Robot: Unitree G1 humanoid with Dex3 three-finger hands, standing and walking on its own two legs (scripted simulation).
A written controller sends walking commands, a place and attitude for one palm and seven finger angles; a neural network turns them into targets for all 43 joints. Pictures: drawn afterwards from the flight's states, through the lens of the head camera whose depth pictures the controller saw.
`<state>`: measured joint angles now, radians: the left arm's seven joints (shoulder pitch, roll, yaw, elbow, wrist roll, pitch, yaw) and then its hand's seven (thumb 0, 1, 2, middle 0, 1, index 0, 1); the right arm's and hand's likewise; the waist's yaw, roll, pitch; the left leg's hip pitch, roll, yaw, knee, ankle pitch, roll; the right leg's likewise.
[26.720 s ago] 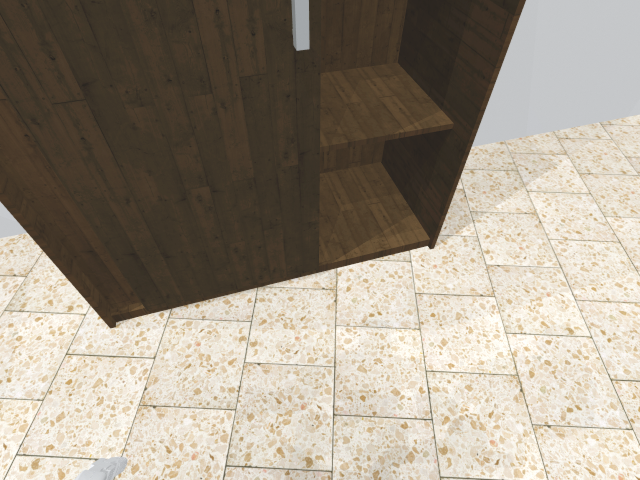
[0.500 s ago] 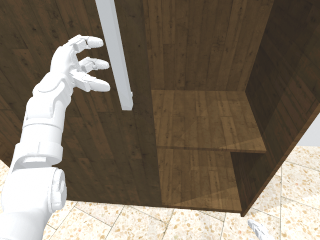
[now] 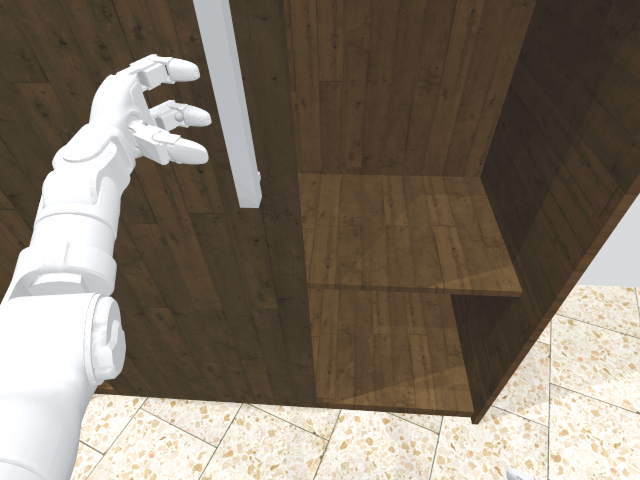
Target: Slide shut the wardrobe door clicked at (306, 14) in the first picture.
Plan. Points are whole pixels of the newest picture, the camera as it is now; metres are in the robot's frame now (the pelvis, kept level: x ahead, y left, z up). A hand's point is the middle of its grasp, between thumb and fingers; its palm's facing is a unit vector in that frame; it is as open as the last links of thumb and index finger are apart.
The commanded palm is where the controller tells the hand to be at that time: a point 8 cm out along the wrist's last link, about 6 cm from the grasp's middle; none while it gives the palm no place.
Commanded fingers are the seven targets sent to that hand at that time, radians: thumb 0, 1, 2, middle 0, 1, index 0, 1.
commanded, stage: move the hooked fingers beside the handle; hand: left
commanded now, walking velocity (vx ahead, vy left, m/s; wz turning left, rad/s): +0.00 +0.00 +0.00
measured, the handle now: (236, 99) +0.48 +0.11 +0.27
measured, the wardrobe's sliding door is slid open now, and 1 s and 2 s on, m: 0.48 0.48 0.48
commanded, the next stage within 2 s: relax the arm and regain balance in 1.84 s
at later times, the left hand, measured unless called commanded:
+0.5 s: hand (176, 118) +0.44 +0.17 +0.27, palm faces -0.11 -0.99 -0.02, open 13.1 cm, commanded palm +0.48 +0.26 +0.24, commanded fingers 0.00 -0.50 0.30 -0.30 -1.20 -0.30 -1.20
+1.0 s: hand (167, 143) +0.44 +0.19 +0.24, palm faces -0.08 -1.00 -0.03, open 13.7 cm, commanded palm +0.49 +0.26 +0.24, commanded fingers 0.00 -0.50 0.30 -0.30 -1.20 -0.30 -1.20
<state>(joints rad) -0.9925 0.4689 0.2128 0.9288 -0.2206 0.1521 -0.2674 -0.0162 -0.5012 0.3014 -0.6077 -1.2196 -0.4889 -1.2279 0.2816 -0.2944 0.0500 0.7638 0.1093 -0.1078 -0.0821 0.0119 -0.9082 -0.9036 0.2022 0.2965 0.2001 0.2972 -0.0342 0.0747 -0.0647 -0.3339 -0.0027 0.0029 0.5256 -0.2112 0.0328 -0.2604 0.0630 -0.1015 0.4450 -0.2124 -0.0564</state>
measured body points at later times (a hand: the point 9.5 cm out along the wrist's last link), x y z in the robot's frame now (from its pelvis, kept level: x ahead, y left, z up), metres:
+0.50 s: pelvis -0.03 +0.03 -0.01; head -0.04 +0.03 +0.44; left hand +0.44 +0.23 +0.27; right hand +0.02 -0.24 -0.12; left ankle +0.04 +0.10 -0.73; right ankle +0.02 -0.07 -0.73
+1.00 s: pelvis -0.08 +0.06 -0.02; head -0.06 +0.06 +0.43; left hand +0.44 +0.25 +0.24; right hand -0.09 -0.21 -0.13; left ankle +0.04 +0.10 -0.73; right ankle +0.01 -0.08 -0.73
